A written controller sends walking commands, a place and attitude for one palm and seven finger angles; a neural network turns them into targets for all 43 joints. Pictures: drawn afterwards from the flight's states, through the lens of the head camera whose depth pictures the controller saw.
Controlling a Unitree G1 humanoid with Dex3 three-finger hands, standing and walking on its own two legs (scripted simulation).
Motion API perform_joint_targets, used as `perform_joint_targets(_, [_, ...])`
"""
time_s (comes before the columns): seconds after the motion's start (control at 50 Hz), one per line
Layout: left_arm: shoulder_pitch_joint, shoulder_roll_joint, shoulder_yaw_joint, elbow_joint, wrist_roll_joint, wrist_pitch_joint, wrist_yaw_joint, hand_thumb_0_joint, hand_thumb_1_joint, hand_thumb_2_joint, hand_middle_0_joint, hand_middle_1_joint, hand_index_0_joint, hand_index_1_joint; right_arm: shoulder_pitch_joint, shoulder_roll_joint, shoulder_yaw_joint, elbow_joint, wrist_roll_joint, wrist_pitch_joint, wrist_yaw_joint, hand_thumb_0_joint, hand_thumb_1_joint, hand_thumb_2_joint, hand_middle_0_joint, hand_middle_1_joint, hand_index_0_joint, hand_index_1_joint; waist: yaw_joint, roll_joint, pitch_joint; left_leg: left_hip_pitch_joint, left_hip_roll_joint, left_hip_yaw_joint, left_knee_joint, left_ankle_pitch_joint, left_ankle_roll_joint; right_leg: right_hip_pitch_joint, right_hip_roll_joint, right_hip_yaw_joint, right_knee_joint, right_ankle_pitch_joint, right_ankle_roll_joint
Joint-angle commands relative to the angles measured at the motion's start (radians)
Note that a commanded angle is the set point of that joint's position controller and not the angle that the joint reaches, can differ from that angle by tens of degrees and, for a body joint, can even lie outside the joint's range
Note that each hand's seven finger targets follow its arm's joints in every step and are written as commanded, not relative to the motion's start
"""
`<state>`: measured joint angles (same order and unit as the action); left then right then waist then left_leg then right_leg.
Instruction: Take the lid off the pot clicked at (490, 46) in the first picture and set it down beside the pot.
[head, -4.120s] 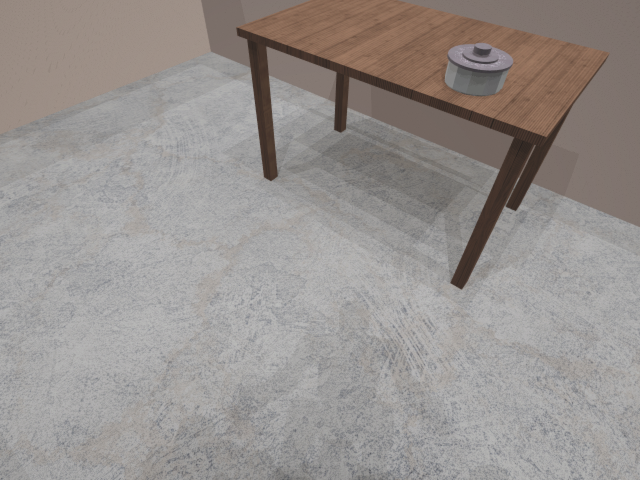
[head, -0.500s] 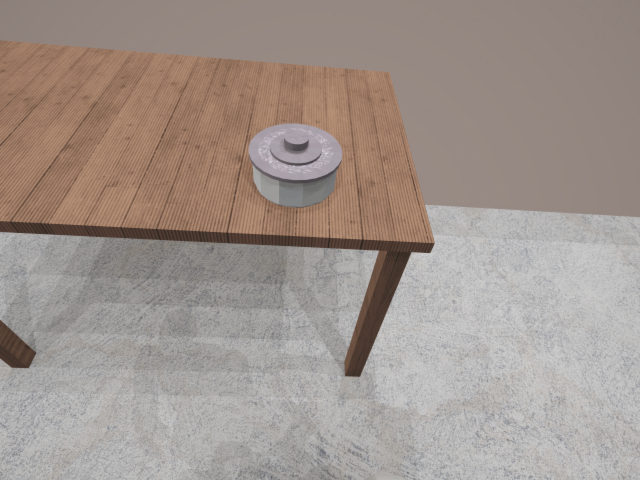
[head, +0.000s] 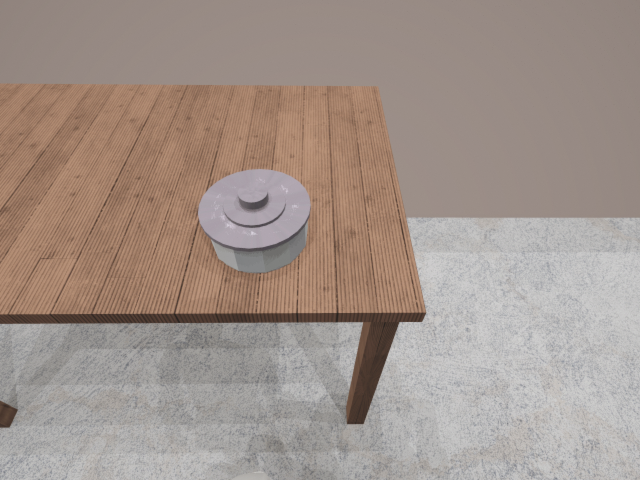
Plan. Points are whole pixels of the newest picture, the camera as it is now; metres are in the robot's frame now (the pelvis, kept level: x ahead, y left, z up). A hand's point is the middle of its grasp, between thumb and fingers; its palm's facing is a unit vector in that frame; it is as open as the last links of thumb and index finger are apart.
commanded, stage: come to a stop and stand still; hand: left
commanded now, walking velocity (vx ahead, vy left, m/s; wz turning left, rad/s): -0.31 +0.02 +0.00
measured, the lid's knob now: (253, 195) +0.51 +0.14 +0.05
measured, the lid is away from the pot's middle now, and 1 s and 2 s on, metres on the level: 0.00 0.00 0.00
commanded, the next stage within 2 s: look again from close up in 0.94 s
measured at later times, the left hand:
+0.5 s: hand out of the picture +0.01 +0.16 -0.17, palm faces +0.05 -0.96 -0.29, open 7.4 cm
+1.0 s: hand out of the picture -0.01 +0.12 -0.17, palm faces +0.05 -0.98 -0.20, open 7.4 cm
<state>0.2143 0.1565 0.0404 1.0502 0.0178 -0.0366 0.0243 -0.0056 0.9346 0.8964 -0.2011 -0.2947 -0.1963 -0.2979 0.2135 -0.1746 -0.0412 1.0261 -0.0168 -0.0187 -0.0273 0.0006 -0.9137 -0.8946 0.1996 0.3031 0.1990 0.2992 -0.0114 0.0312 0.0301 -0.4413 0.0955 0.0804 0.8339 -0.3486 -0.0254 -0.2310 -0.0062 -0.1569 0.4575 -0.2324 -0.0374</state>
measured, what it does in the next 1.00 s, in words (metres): steps on the spot: left foot, then right foot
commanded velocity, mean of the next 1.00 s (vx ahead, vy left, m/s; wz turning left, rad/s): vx -0.06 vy -0.01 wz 0.00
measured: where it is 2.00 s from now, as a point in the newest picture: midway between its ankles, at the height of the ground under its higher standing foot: outside the picture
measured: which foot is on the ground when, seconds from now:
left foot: up 0.00-0.04, down 0.06-0.44, up 0.46-0.64, down 0.66-1.00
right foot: down 0.00-0.10, up 0.12-0.40, down 0.42-1.00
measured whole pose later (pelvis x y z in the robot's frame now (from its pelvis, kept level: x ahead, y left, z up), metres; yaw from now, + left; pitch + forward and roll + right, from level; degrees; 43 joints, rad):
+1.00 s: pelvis -0.02 -0.05 +0.01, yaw +0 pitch -1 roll +0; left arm 0.26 0.15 0.02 1.13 0.00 0.00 0.02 0.01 0.92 0.90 -0.20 -0.29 -0.20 -0.30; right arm 0.30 -0.13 0.00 1.14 -0.02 0.01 -0.03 0.00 -0.91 -0.89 0.20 0.30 0.20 0.30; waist 0.00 0.01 0.02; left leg -0.17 0.04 0.00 0.40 -0.21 -0.04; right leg -0.19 0.01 -0.04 0.42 -0.21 -0.03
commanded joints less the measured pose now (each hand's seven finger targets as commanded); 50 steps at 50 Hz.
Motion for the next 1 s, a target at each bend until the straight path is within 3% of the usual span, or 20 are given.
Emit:
perform_joint_targets(0.0, [0.015, 0.121, 0.004, -0.034, -0.009, 0.002, 0.011, 0.0, 0.9, 0.9, -0.2, -0.3, -0.2, -0.3, 0.136, -0.008, 0.017, 0.023, 0.011, 0.009, 0.007, 0.0, -0.9, -0.9, 0.2, 0.3, 0.2, 0.3, -0.027, -0.154, -0.038, 0.26, -0.021, -0.018, -0.338, 0.255, -0.015, -0.041, -0.188, 0.107, -0.068, 0.405, -0.072])
perform_joint_targets(0.02, [0.031, 0.114, 0.004, -0.037, -0.01, 0.01, 0.013, 0.0, 0.9, 0.9, -0.2, -0.3, -0.2, -0.3, 0.128, -0.045, 0.01, 0.016, 0.012, 0.004, 0.006, 0.0, -0.9, -0.9, 0.2, 0.3, 0.2, 0.3, -0.02, -0.091, -0.043, 0.299, 0.008, -0.055, -0.401, 0.441, -0.003, -0.039, -0.161, 0.108, -0.013, 0.345, -0.036])
perform_joint_targets(0.04, [0.07, 0.095, 0.006, -0.041, -0.012, 0.023, 0.018, 0.0, 0.9, 0.9, -0.2, -0.3, -0.2, -0.3, 0.106, -0.093, 0.001, -0.002, 0.007, -0.001, 0.003, 0.0, -0.9, -0.9, 0.2, 0.3, 0.2, 0.3, 0.006, 0.011, -0.048, 0.305, 0.095, -0.137, -0.411, 0.686, 0.04, -0.042, -0.117, 0.1, 0.03, 0.207, 0.008])
perform_joint_targets(0.08, [0.125, 0.084, 0.003, -0.042, -0.013, 0.047, 0.025, 0.0, 0.9, 0.9, -0.2, -0.3, -0.2, -0.3, 0.045, -0.149, -0.008, -0.028, 0.008, 0.007, -0.011, 0.0, -0.9, -0.9, 0.2, 0.3, 0.2, 0.3, 0.024, 0.216, -0.021, 0.268, 0.225, -0.249, -0.473, 0.908, 0.147, -0.051, -0.047, 0.061, 0.159, -0.149, 0.058])
perform_joint_targets(0.1, [0.122, 0.101, 0.009, -0.044, -0.012, 0.055, 0.025, 0.0, 0.9, 0.9, -0.2, -0.3, -0.2, -0.3, 0.039, -0.147, -0.011, -0.031, 0.005, 0.013, -0.019, 0.0, -0.9, -0.9, 0.2, 0.3, 0.2, 0.3, 0.016, 0.245, -0.021, 0.269, 0.242, -0.271, -0.501, 0.964, 0.188, -0.08, -0.034, 0.092, 0.289, -0.288, 0.058])
perform_joint_targets(0.16, [0.119, 0.104, 0.021, -0.052, -0.008, 0.058, 0.022, 0.0, 0.9, 0.9, -0.2, -0.3, -0.2, -0.3, -0.017, -0.155, -0.024, -0.065, -0.004, 0.024, -0.026, 0.0, -0.9, -0.9, 0.2, 0.3, 0.2, 0.3, 0.016, 0.118, -0.077, 0.359, 0.253, -0.233, -0.435, 1.017, 0.239, -0.184, -0.028, 0.169, 0.507, -0.348, 0.052])
perform_joint_targets(0.26, [0.1, 0.091, 0.034, -0.092, -0.007, 0.067, 0.015, 0.0, 0.9, 0.9, -0.2, -0.3, -0.2, -0.3, -0.064, -0.164, -0.043, -0.102, -0.006, 0.04, -0.016, 0.0, -0.9, -0.9, 0.2, 0.3, 0.2, 0.3, 0.008, 0.096, -0.122, 0.337, 0.215, -0.162, -0.43, 0.798, 0.211, -0.169, -0.025, 0.166, 0.496, -0.31, 0.064])
perform_joint_targets(0.32, [0.141, 0.079, 0.027, -0.085, -0.005, 0.062, 0.013, 0.0, 0.9, 0.9, -0.2, -0.3, -0.2, -0.3, -0.074, -0.167, -0.049, -0.1, -0.007, 0.046, -0.004, 0.0, -0.9, -0.9, 0.2, 0.3, 0.2, 0.3, 0.016, 0.146, -0.14, 0.286, 0.184, -0.156, -0.432, 0.591, 0.18, -0.056, -0.024, 0.123, 0.258, -0.212, 0.053])
perform_joint_targets(0.36, [0.202, 0.098, 0.023, -0.058, 0.002, 0.05, 0.015, 0.0, 0.9, 0.9, -0.2, -0.3, -0.2, -0.3, -0.076, -0.144, -0.047, -0.098, 0.005, 0.047, 0.004, 0.0, -0.9, -0.9, 0.2, 0.3, 0.2, 0.3, 0.041, 0.06, -0.131, 0.183, 0.117, -0.128, -0.371, 0.33, 0.114, 0.082, -0.028, 0.121, 0.0, 0.009, 0.054])
perform_joint_targets(0.4, [0.109, 0.215, 0.026, -0.085, 0.013, 0.037, 0.016, 0.0, 0.9, 0.9, -0.2, -0.3, -0.2, -0.3, -0.066, -0.047, -0.029, -0.117, 0.017, 0.056, 0.017, 0.0, -0.9, -0.9, 0.2, 0.3, 0.2, 0.3, 0.003, -0.273, -0.03, 0.063, -0.068, -0.021, -0.207, -0.085, 0.004, -0.028, -0.3, 0.453, -0.195, 0.051, -0.062])
perform_joint_targets(0.42, [0.084, 0.236, 0.027, -0.102, 0.012, 0.039, 0.012, 0.0, 0.9, 0.9, -0.2, -0.3, -0.2, -0.3, -0.103, -0.068, -0.03, -0.12, 0.01, 0.067, 0.019, 0.0, -0.9, -0.9, 0.2, 0.3, 0.2, 0.3, 0.029, -0.247, -0.024, 0.118, -0.073, -0.061, -0.109, -0.15, 0.003, -0.138, -0.334, 0.474, -0.236, -0.021, -0.124])
perform_joint_targets(0.44, [0.052, 0.226, 0.03, -0.095, 0.014, 0.035, 0.013, 0.0, 0.9, 0.9, -0.2, -0.3, -0.2, -0.3, -0.111, -0.063, -0.03, -0.113, 0.005, 0.073, 0.018, 0.0, -0.9, -0.9, 0.2, 0.3, 0.2, 0.3, 0.024, -0.307, 0.012, 0.092, -0.072, -0.092, -0.048, -0.148, 0.015, -0.157, -0.306, 0.481, -0.237, -0.017, -0.137])
perform_joint_targets(0.5, [0.008, 0.18, 0.014, -0.08, 0.008, 0.029, 0.01, 0.0, 0.9, 0.9, -0.2, -0.3, -0.2, -0.3, -0.029, -0.067, -0.024, -0.048, 0.012, 0.058, 0.017, 0.0, -0.9, -0.9, 0.2, 0.3, 0.2, 0.3, -0.01, -0.218, 0.01, 0.108, -0.07, -0.076, -0.034, -0.07, 0.014, -0.084, -0.226, 0.332, -0.152, 0.19, -0.123])
perform_joint_targets(0.58, [0.058, 0.17, 0.007, -0.034, -0.004, 0.022, 0.012, 0.0, 0.9, 0.9, -0.2, -0.3, -0.2, -0.3, 0.015, -0.052, -0.002, -0.003, 0.013, 0.039, 0.006, 0.0, -0.9, -0.9, 0.2, 0.3, 0.2, 0.3, 0.001, -0.178, -0.022, 0.225, -0.068, -0.068, -0.33, 0.067, 0.005, -0.007, -0.195, 0.289, -0.088, 0.266, -0.082])
perform_joint_targets(0.62, [0.077, 0.132, -0.003, -0.013, -0.013, 0.021, 0.012, 0.0, 0.9, 0.9, -0.2, -0.3, -0.2, -0.3, 0.044, -0.072, 0.008, 0.028, 0.009, 0.019, -0.002, 0.0, -0.9, -0.9, 0.2, 0.3, 0.2, 0.3, 0.011, -0.061, -0.036, 0.328, -0.005, -0.143, -0.451, 0.32, 0.028, -0.035, -0.123, 0.249, -0.054, 0.202, -0.018])
perform_joint_targets(0.66, [0.088, 0.118, -0.005, -0.005, -0.014, 0.02, 0.01, 0.0, 0.9, 0.9, -0.2, -0.3, -0.2, -0.3, 0.033, -0.098, 0.012, 0.04, 0.007, 0.012, -0.01, 0.0, -0.9, -0.9, 0.2, 0.3, 0.2, 0.3, 0.033, -0.068, -0.033, 0.304, 0.039, -0.156, -0.448, 0.345, 0.038, 0.006, -0.085, 0.229, -0.08, 0.154, 0.006])
perform_joint_targets(0.68, [0.078, 0.114, -0.007, 0.016, -0.014, 0.025, 0.011, 0.0, 0.9, 0.9, -0.2, -0.3, -0.2, -0.3, 0.035, -0.095, 0.015, 0.058, 0.007, 0.007, -0.009, 0.0, -0.9, -0.9, 0.2, 0.3, 0.2, 0.3, 0.032, 0.053, -0.037, 0.284, 0.034, -0.159, -0.472, 0.336, 0.04, 0.034, -0.089, 0.213, -0.072, 0.137, 0.011])
perform_joint_targets(0.7, [0.071, 0.122, -0.005, 0.023, -0.015, 0.028, 0.011, 0.0, 0.9, 0.9, -0.2, -0.3, -0.2, -0.3, 0.041, -0.084, 0.019, 0.067, 0.007, 0.008, -0.008, 0.0, -0.9, -0.9, 0.2, 0.3, 0.2, 0.3, 0.033, 0.095, -0.027, 0.247, 0.033, -0.163, -0.497, 0.298, 0.041, 0.071, -0.081, 0.206, -0.075, 0.111, 0.013])
perform_joint_targets(0.86, [0.075, 0.119, -0.007, 0.053, -0.013, 0.031, 0.004, 0.0, 0.9, 0.9, -0.2, -0.3, -0.2, -0.3, 0.098, -0.06, 0.021, 0.086, 0.003, 0.022, -0.007, 0.0, -0.9, -0.9, 0.2, 0.3, 0.2, 0.3, 0.025, -0.042, 0.079, 0.209, -0.01, -0.129, -0.529, 0.068, 0.03, 0.003, -0.087, 0.236, -0.181, -0.095, 0.008])
perform_joint_targets(0.98, [0.095, 0.098, -0.005, 0.054, -0.011, 0.025, 0.006, 0.0, 0.9, 0.9, -0.2, -0.3, -0.2, -0.3, 0.142, -0.046, 0.02, 0.093, 0.001, 0.018, -0.007, 0.0, -0.9, -0.9, 0.2, 0.3, 0.2, 0.3, 0.012, -0.063, 0.056, 0.224, -0.019, -0.121, -0.507, 0.103, 0.03, -0.019, -0.091, 0.246, -0.182, -0.099, 0.005])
